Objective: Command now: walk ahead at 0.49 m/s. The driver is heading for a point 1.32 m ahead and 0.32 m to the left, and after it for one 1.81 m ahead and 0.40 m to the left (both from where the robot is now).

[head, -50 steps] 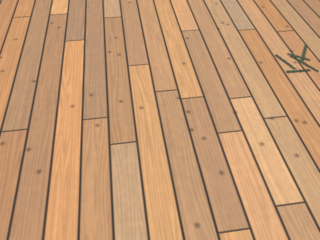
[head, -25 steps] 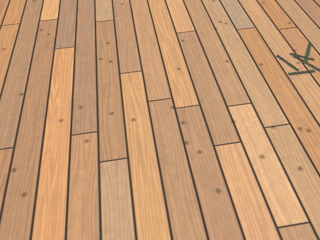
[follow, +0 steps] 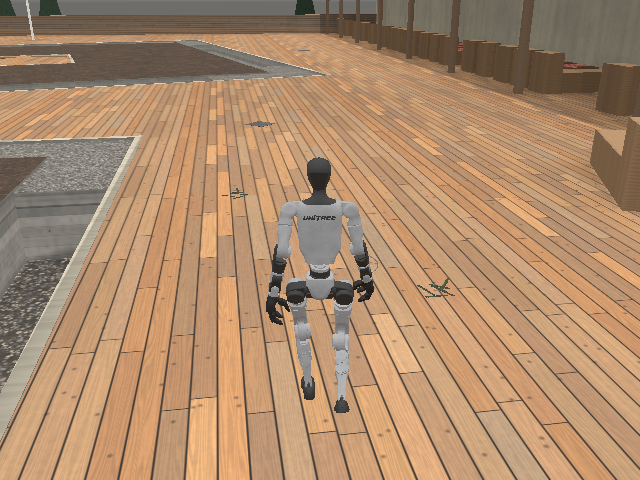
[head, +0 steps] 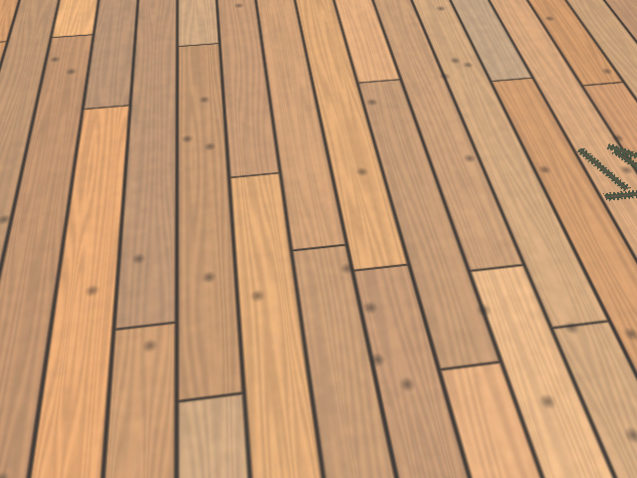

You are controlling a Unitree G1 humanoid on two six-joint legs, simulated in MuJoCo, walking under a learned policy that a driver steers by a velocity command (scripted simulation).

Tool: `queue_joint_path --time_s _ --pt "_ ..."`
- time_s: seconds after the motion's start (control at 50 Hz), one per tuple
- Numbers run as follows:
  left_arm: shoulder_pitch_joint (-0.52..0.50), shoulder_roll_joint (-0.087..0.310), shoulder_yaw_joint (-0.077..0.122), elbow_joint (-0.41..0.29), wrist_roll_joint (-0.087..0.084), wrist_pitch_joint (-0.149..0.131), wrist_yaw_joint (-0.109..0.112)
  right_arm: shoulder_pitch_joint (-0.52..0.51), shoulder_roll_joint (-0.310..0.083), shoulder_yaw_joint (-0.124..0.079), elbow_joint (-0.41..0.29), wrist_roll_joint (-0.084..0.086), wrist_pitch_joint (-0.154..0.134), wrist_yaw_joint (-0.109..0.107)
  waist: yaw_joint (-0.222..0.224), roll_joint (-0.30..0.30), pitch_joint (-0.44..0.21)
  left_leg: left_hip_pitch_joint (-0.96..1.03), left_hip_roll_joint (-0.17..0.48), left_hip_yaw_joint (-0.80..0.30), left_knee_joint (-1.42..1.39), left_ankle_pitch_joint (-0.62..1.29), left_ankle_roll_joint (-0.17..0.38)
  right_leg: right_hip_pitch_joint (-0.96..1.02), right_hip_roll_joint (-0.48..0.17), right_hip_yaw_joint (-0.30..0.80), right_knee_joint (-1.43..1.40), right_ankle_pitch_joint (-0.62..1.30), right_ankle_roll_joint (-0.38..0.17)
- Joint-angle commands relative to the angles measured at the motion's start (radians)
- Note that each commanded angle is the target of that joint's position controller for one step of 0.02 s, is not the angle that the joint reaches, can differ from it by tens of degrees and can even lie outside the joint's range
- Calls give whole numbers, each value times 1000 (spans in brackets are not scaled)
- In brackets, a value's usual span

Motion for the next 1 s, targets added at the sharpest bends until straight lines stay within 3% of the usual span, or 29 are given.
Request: queue_joint_path --time_s 0.02,0.04,0.06,0.12,0.22,0.36,0.42,0.44,0.46,0.48,0.5,0.52,0.54,0.56,0.6,0.66,0.7,0.82,0.9,0.96,0.98,1.0 --pt "-19 77 23 -76 17 -10 -6 159 -70 -14 27 9 -12 -2 -31 13 -71 315 330 -453 -370 -37 133 -367 -88 62 125 111 -19" --pt "6 55 20 -72 30 5 -11 170 -37 -2 45 12 -18 -8 0 30 -59 252 294 -381 -386 22 108 -314 -103 60 78 116 -9" --pt "17 39 20 -69 34 18 -17 196 -33 3 58 12 -25 -12 11 38 -56 230 281 -345 -393 78 101 -289 -105 53 47 116 0" --pt "-56 41 22 -99 38 41 -28 260 -79 0 78 16 -39 -18 22 51 -24 225 257 -269 -422 164 101 -351 -118 21 -34 164 25" --pt "-308 66 21 -192 28 44 -34 356 -81 11 87 21 -31 -16 -31 59 29 284 220 -245 -443 246 95 -468 -122 -24 -292 331 77" --pt "-506 79 14 -277 14 26 -31 442 -110 5 92 10 -23 -27 -89 98 18 453 233 -286 -333 416 101 -455 -63 -31 -519 357 78" --pt "-441 113 25 -282 8 8 -24 385 -143 -10 71 3 -18 -33 -36 113 -8 453 242 -306 -237 528 70 -303 -33 -22 -604 261 49" --pt "-345 133 35 -256 10 0 -17 359 -156 -15 62 6 -18 -31 5 108 -53 429 223 -296 -138 615 52 -168 -3 -33 -641 236 35" --pt "-184 160 49 -209 20 -11 -6 336 -152 -16 52 13 -17 -26 75 62 -145 364 169 -257 50 591 31 47 -8 -32 -697 282 13" --pt "-19 238 71 -194 50 -21 9 326 -104 -5 12 26 -18 -22 127 -31 -290 184 103 -217 331 306 14 301 -222 177 -712 164 -29" --pt "-5 336 91 -205 69 -14 3 447 12 16 -18 68 -11 -26 60 -264 -417 -150 -48 -136 638 -363 -20 541 -494 609 -805 114 -136" --pt "-79 253 79 -221 47 5 -1 418 -93 -6 -4 40 2 -31 39 -140 -369 -222 17 -205 740 -331 -3 440 -461 681 -866 -20 -137" --pt "-170 168 55 -235 38 5 -2 344 -106 -13 -15 29 7 -24 12 -53 -210 -238 64 -208 732 -231 -4 287 -416 510 -886 -35 -106" --pt "-206 129 45 -233 35 -1 -5 295 -85 -11 -25 24 8 -16 2 -17 -132 -216 98 -204 689 -169 -10 172 -367 370 -917 65 -81" --pt "-190 101 36 -208 27 -11 4 280 -68 -16 -34 0 31 1 -30 -70 -81 -168 131 -194 636 -131 -25 67 -298 194 -949 210 -40" --pt "-124 109 37 -179 13 -36 3 234 -48 -15 -62 -5 60 19 -44 -71 -73 -206 139 -174 626 -75 -36 65 -292 81 -969 371 -42" --pt "-98 123 41 -173 13 -41 3 161 -52 -12 -91 -8 68 30 -40 -61 -56 -272 150 -165 599 -9 -44 82 -292 21 -982 414 -47" --pt "-40 146 41 -156 17 -39 5 -65 -49 8 -176 -5 63 55 -3 -59 -1 -268 137 -87 276 172 -55 112 -266 -143 -989 509 -38" --pt "20 181 49 -136 18 -24 15 -160 -62 12 -221 -11 62 64 23 -61 20 -233 115 -21 134 101 -19 226 -300 -199 -956 602 -34" --pt "26 215 58 -127 20 -2 22 -122 -85 1 -223 -18 64 53 -3 -88 -21 -126 38 33 81 -42 31 306 -306 -252 -796 978 -19" --pt "32 227 60 -122 20 8 22 -54 -97 -6 -206 -21 61 47 -30 -95 -62 -45 0 38 60 -88 52 315 -306 -258 -682 1089 -20" --pt "28 234 60 -123 18 19 20 64 -114 -18 -170 -24 52 39 -77 -85 -129 98 -37 31 2 -83 76 283 -300 -264 -511 1079 -15"
Next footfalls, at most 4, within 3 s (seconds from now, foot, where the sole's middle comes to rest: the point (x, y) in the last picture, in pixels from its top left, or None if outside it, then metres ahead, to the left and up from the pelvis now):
0.48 right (390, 477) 0.45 -0.11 -0.76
1.02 left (256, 385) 0.63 0.17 -0.76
1.60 right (258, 255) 0.98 0.19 -0.76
2.16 left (185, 174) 1.26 0.42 -0.76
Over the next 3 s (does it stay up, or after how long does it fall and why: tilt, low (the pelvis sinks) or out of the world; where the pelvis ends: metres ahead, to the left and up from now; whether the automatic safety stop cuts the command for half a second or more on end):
stays up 1.25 0.31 0.02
